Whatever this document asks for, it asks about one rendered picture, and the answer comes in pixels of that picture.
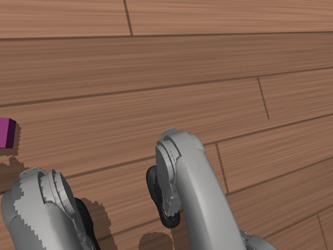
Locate right robot hand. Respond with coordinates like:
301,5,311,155
240,230,278,250

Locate left robot foot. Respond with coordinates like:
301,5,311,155
74,197,101,250

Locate small box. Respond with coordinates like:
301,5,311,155
0,118,16,148

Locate right robot foot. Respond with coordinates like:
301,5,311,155
146,165,181,228

